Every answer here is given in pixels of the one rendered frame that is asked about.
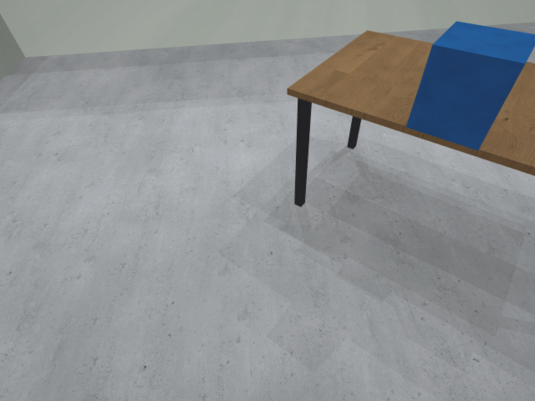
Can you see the table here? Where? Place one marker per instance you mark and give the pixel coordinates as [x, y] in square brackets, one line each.
[376, 78]

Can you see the carton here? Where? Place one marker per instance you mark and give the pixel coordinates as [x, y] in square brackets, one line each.
[470, 71]

